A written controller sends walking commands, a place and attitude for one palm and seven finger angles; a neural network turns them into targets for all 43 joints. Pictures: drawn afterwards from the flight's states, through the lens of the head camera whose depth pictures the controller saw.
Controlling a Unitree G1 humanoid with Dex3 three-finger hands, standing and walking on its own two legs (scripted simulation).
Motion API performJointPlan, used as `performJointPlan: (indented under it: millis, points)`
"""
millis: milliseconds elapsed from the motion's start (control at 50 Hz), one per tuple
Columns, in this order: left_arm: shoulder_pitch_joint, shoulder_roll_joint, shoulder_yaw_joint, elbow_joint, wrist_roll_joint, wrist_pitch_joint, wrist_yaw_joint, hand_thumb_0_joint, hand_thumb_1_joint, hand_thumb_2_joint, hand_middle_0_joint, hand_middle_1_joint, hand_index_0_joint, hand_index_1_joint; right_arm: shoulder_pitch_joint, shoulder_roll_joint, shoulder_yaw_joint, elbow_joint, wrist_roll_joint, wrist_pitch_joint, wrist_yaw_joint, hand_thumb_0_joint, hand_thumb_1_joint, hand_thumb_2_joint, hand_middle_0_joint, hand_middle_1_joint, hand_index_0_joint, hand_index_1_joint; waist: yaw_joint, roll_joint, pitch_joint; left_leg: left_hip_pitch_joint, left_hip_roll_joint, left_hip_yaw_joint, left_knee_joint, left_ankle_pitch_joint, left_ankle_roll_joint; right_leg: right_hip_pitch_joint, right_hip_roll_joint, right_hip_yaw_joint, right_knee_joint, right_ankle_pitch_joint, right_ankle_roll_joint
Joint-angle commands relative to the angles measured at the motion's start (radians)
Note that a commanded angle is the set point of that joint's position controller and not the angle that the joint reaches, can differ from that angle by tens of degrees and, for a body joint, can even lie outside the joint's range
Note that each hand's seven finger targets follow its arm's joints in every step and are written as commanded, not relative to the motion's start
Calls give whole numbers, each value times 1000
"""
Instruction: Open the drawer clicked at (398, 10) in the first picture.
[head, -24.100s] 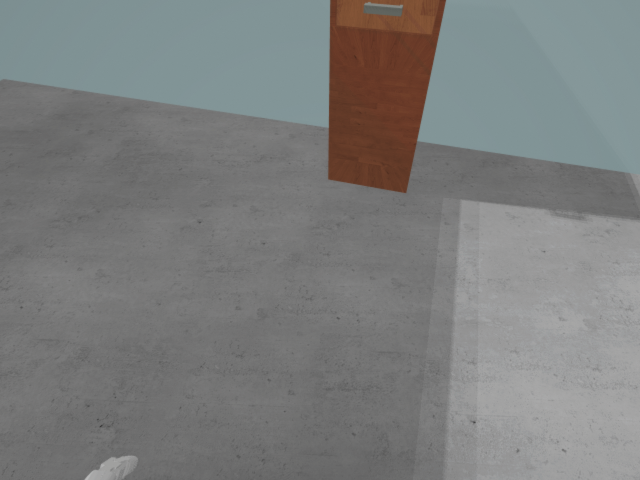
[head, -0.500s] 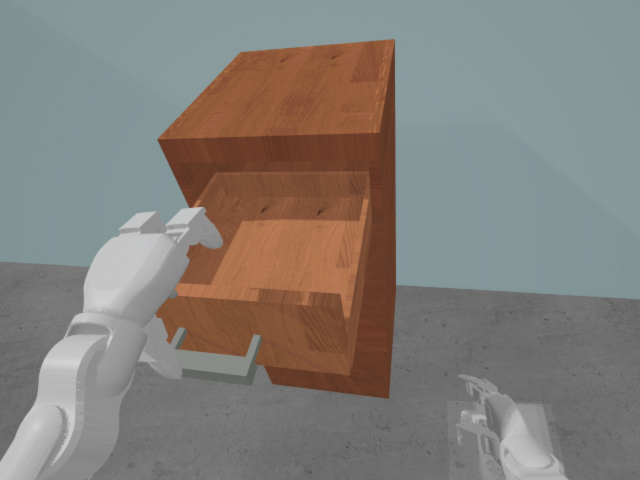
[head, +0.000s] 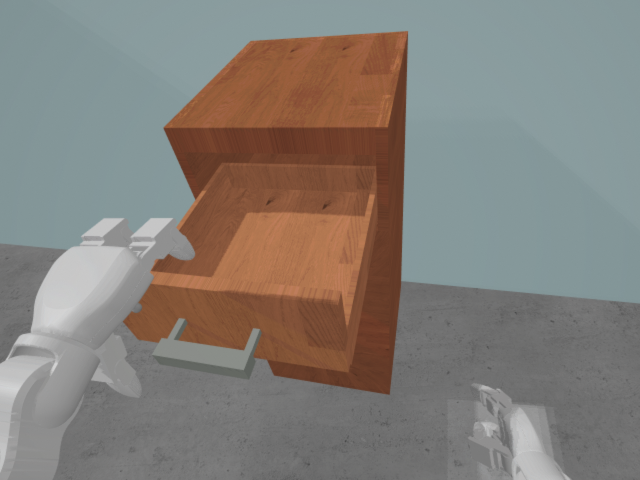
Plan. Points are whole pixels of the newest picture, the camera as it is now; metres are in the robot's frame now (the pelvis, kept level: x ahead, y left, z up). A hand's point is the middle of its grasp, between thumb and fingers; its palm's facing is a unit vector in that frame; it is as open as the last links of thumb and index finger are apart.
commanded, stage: draw the hand back to the body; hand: left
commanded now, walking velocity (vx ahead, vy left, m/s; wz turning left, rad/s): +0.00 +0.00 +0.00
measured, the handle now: (210, 343) +0.27 +0.20 +0.04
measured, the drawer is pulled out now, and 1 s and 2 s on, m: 0.30 0.30 0.30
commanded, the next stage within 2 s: step back with the hand held close in 1.32 s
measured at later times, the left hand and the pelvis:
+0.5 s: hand (97, 299) +0.21 +0.23 +0.21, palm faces +0.35 -0.83 -0.44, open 13.5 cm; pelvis +0.01 +0.02 +0.00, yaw +1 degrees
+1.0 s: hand (69, 289) +0.21 +0.26 +0.22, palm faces +0.43 -0.81 -0.40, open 9.7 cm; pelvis +0.03 +0.03 +0.01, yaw +1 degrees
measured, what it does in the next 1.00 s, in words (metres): stands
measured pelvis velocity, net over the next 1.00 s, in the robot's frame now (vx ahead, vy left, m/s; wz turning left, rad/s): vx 0.03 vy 0.03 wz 0.02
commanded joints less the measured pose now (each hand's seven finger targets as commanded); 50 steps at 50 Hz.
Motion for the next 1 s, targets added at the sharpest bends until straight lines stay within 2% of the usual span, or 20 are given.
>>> performJointPlan:
  millis: [0,60,80,100,120,180,200,240,300,320,340,360,380,400,440,480,540,640,780,980]
  points:
    - [-158,213,199,-142,-15,-8,47,0,-500,300,-300,-1200,-300,-1200,-205,-59,-22,-190,5,-71,-3,0,-900,-900,200,300,200,300,6,-123,-135,-48,11,10,-31,150,8,96,-101,103,-129,53,72]
    - [-133,214,197,-158,-24,-13,37,0,-500,300,-300,-1200,-300,-1200,-199,-71,-31,-197,7,-67,-7,0,-900,-900,200,300,200,300,3,-139,-130,-45,12,11,-35,160,11,86,-97,88,-124,81,78]
    - [-114,222,219,-166,-50,-10,35,0,-500,300,-300,-1200,-300,-1200,-230,-77,-31,-203,20,-79,-10,0,-900,-900,200,300,200,300,-6,-108,-122,-35,21,4,-25,157,9,70,-87,95,-125,91,70]
    - [-119,223,207,-170,-36,-16,27,0,-500,300,-300,-1200,-300,-1200,-201,-70,-23,-203,7,-76,-8,0,-900,-900,200,300,200,300,2,-120,-162,-46,14,6,-30,162,8,101,-99,79,-111,91,75]
    - [-81,218,204,-153,-32,-20,25,0,-500,300,-300,-1200,-300,-1200,-194,-72,-29,-199,7,-72,-12,0,-900,-900,200,300,200,300,-1,-129,-134,-48,18,7,-37,162,9,86,-95,71,-113,88,76]
    - [-83,232,220,-256,-45,-31,39,0,-500,300,-300,-1200,-300,-1200,-218,-84,-27,-224,19,-80,-16,0,-900,-900,200,300,200,300,-5,-75,-145,-21,31,-1,-30,167,5,56,-83,64,-115,93,67]
    - [-85,227,211,-262,-27,-37,42,0,-500,300,-300,-1200,-300,-1200,-189,-72,-18,-229,3,-78,-15,0,-900,-900,200,300,200,300,8,-89,-188,-27,23,-2,-37,180,6,86,-90,47,-101,91,68]
    - [-21,228,228,-235,-21,-40,55,0,-500,300,-300,-1200,-300,-1200,-175,-78,-27,-218,4,-69,-19,0,-900,-900,200,300,200,300,5,-103,-127,-31,28,-1,-45,179,4,49,-81,34,-113,78,68]
    - [-59,262,273,-224,-16,-38,67,0,-500,300,-300,-1200,-300,-1200,-176,-70,-18,-214,0,-70,-16,0,-900,-900,200,300,200,300,13,-86,-139,-42,28,-10,-44,173,2,59,-82,31,-103,64,58]
    - [-127,-177,217,-225,-704,-144,123,0,-465,315,-298,-1178,-298,-1178,-108,44,-29,-228,11,-157,-46,0,-900,-900,200,300,200,300,-96,-227,-12,33,53,-26,-63,86,22,39,-58,-5,-140,57,42]
    - [-4,-33,322,-120,-726,-188,163,0,-430,330,-295,-1155,-295,-1155,-71,-12,-29,-173,-2,-201,-67,0,-900,-900,200,300,200,300,-72,-283,-10,30,73,-41,-82,36,17,40,-59,7,-144,8,46]
    - [25,-58,310,-104,-728,-204,173,0,-395,345,-292,-1133,-292,-1133,-89,-8,-27,-161,-3,-219,-70,0,-900,-900,200,300,200,300,-66,-195,26,24,66,-42,-96,10,12,24,-58,13,-153,-14,42]
    - [47,-21,378,-170,-795,-227,186,0,-360,360,-290,-1110,-290,-1110,-99,-16,-34,-158,2,-233,-78,0,-900,-900,200,300,200,300,-51,-226,-15,30,70,-50,-104,19,9,52,-64,9,-159,-15,44]
    - [-13,-57,348,-246,-806,-261,193,0,-325,375,-287,-1087,-287,-1087,-92,-7,-29,-161,-4,-252,-83,0,-900,-900,200,300,200,300,-51,-157,-73,50,62,-40,-109,58,10,88,-76,4,-150,14,43]
    - [9,-96,313,-286,-817,-291,209,0,-255,405,-282,-1043,-282,-1043,-80,-5,-31,-150,-12,-283,-87,0,-900,-900,200,300,200,300,-47,-71,-89,61,68,-41,-126,91,1,106,-79,2,-137,36,41]
    - [4,-106,293,-311,-819,-301,220,0,-185,435,-277,-997,-277,-997,-83,-11,-29,-137,-17,-313,-87,0,-900,-900,200,300,200,300,-48,24,-42,47,72,-47,-136,96,-4,92,-77,9,-138,42,32]
    - [14,-124,278,-295,-819,-304,228,0,-80,480,-270,-930,-270,-930,-70,-12,-31,-117,-22,-333,-81,0,-900,-900,200,300,200,300,-46,8,-8,9,74,-61,-153,124,-7,116,-76,0,-135,63,24]
    - [70,-115,317,-279,-826,-303,225,0,95,555,-257,-817,-257,-817,-53,-14,-44,-104,-25,-334,-77,0,-900,-900,200,300,200,300,-39,-66,-60,40,74,-48,-125,287,-18,161,-77,-6,-117,210,25]
    - [154,-93,373,-288,-841,-294,217,0,340,660,-240,-660,-240,-660,-55,-23,-64,-105,-12,-309,-70,0,-900,-900,200,300,200,300,-38,-82,-113,71,84,-42,-101,439,-41,174,-74,-10,-108,307,31]
    - [152,-69,418,-246,-844,-282,228,0,690,810,-215,-435,-215,-435,-49,-23,-71,-99,-2,-285,-79,0,-900,-900,200,300,200,300,-47,-70,-74,61,79,-42,-105,349,-39,131,-74,-10,-124,250,33]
